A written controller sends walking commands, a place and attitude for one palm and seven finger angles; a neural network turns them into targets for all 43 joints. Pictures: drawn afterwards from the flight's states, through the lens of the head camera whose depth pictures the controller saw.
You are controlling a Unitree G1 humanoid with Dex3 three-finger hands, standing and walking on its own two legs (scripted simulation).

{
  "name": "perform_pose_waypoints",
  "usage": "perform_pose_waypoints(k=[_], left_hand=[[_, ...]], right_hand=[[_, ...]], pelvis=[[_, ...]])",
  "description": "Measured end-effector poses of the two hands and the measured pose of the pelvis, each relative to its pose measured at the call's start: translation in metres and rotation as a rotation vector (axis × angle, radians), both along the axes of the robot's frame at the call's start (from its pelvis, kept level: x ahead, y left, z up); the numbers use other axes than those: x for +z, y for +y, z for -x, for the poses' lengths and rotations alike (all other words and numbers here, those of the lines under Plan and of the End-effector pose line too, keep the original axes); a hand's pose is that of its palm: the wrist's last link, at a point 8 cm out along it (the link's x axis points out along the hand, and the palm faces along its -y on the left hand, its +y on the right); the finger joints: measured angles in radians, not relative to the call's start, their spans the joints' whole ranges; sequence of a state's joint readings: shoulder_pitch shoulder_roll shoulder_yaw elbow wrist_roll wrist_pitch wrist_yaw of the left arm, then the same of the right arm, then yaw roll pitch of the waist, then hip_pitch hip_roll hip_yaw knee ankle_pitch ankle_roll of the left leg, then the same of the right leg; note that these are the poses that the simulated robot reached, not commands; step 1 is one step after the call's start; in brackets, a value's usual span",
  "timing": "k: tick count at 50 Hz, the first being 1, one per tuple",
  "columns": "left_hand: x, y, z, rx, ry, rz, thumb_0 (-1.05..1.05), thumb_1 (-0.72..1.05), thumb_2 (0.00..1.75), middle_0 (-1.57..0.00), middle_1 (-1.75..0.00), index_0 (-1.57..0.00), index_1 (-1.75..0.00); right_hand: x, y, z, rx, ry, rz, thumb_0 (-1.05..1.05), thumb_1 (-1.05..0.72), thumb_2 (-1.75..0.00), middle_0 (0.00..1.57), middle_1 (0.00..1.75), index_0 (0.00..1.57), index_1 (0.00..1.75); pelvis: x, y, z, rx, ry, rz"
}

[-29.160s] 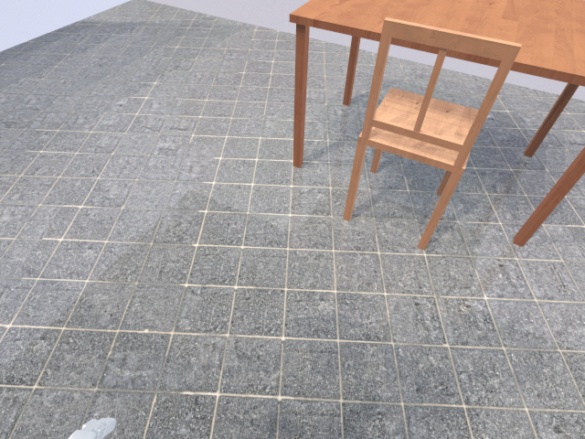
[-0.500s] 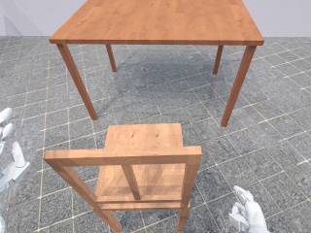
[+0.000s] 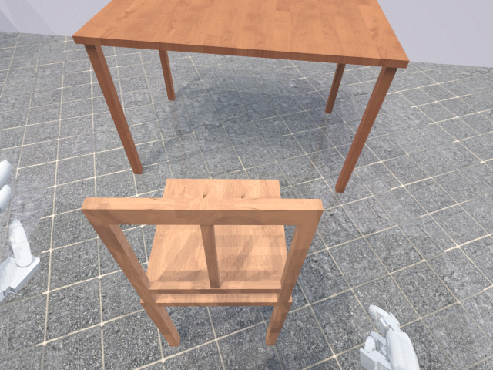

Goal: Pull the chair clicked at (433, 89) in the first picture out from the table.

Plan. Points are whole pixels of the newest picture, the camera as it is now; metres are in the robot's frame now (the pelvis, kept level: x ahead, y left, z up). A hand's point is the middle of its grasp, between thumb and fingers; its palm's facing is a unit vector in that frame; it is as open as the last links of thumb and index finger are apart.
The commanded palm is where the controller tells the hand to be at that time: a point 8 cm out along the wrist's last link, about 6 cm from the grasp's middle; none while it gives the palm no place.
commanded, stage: step back with the hand held close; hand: left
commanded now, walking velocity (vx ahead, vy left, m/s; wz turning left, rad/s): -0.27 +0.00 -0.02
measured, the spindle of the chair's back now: (211, 258) +0.33 +0.10 -0.08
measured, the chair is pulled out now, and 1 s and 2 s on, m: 0.57 0.57 0.57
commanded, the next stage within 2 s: stop stepping back and stand still in 0.98 s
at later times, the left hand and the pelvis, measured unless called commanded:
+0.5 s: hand (18, 269) +0.19 +0.27 +0.16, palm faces +0.40 -0.79 -0.47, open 7.4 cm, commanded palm +0.12 +0.31 +0.18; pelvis -0.02 +0.01 -0.01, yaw +0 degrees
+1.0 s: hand (7, 344) +0.12 +0.24 +0.17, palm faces +0.35 -0.79 -0.51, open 7.4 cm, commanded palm +0.05 +0.28 +0.18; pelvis -0.09 -0.02 +0.00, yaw +0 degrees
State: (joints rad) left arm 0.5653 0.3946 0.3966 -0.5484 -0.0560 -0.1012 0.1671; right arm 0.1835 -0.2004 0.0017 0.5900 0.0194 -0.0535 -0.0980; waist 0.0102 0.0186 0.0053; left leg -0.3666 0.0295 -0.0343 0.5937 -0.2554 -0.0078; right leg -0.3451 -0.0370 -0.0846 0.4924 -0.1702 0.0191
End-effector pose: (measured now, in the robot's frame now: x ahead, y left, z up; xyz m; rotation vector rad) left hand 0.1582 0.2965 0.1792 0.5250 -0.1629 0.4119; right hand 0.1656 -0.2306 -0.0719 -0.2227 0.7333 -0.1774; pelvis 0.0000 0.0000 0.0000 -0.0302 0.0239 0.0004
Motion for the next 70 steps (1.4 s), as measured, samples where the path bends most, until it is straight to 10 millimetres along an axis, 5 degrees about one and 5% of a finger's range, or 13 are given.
perform_pose_waypoints(k=[10,20,30,38,43,50,54,62,70], left_hand=[[0.002,0.01,0.007,0.01,-0.019,-0.048,0.01,0.89,0.9,-0.21,-0.3,-0.21,-0.3],[0.002,-0.002,0.008,-0.04,-0.056,-0.034,0.01,0.89,0.9,-0.21,-0.3,-0.21,-0.3],[0.01,0.019,0.015,-0.046,-0.072,-0.074,0.01,0.89,0.9,-0.21,-0.3,-0.21,-0.3],[0.007,-0.018,0.03,-0.116,-0.033,-0.042,0.01,0.89,0.9,-0.2,-0.3,-0.21,-0.3],[0.012,-0.041,0.054,-0.188,0.002,-0.064,0.01,0.89,0.9,-0.21,-0.3,-0.21,-0.3],[0.008,-0.02,0.079,-0.099,-0.006,-0.078,0.01,0.88,0.9,-0.21,-0.3,-0.21,-0.3],[0.003,-0.02,0.097,-0.099,-0.02,-0.053,0.01,0.89,0.9,-0.21,-0.3,-0.21,-0.3],[0.016,-0.049,0.155,-0.117,-0.033,-0.088,0.01,0.89,0.9,-0.21,-0.3,-0.21,-0.3],[0.004,-0.042,0.19,-0.006,-0.059,0.006,0.01,0.89,0.9,-0.21,-0.3,-0.21,-0.3]], right_hand=[[-0.004,-0.005,0.026,-0.018,0.022,0.021,0.01,-0.9,-0.9,0.2,0.3,0.2,0.3],[-0.012,-0.008,0.026,-0.006,0.039,0.025,0.01,-0.9,-0.9,0.2,0.3,0.2,0.3],[0.004,0.011,0.024,-0.004,0.0,0.036,0.01,-0.9,-0.9,0.2,0.3,0.2,0.3],[-0.002,0.013,0.031,0.093,-0.026,-0.033,0.01,-0.9,-0.9,0.2,0.3,0.2,0.31],[-0.002,-0.009,0.056,0.042,-0.01,-0.047,0.01,-0.9,-0.9,0.2,0.3,0.2,0.31],[0.004,-0.036,0.095,-0.048,0.027,0.049,0.01,-0.9,-0.9,0.2,0.3,0.2,0.3],[0.007,-0.036,0.118,-0.046,0.027,0.048,0.01,-0.9,-0.9,0.2,0.3,0.2,0.3],[0.001,-0.034,0.168,0.0,-0.018,-0.044,0.01,-0.9,-0.9,0.2,0.3,0.2,0.3],[-0.005,-0.058,0.227,-0.029,0.054,0.0,0.01,-0.9,-0.9,0.2,0.3,0.2,0.31]], pelvis=[[-0.002,0.002,0.009,0.0,0.002,-0.003],[-0.008,0.002,0.016,0.001,0.015,0.008],[-0.002,0.01,0.021,0.005,0.033,0.018],[0.001,-0.011,0.052,-0.039,0.043,0.019],[0.003,-0.021,0.071,-0.035,0.035,0.016],[0.002,-0.016,0.091,-0.003,0.049,-0.013],[0.003,-0.02,0.114,-0.013,0.028,-0.043],[0.001,-0.041,0.156,-0.015,-0.028,-0.007],[0.005,-0.045,0.182,0.004,-0.035,-0.029]])
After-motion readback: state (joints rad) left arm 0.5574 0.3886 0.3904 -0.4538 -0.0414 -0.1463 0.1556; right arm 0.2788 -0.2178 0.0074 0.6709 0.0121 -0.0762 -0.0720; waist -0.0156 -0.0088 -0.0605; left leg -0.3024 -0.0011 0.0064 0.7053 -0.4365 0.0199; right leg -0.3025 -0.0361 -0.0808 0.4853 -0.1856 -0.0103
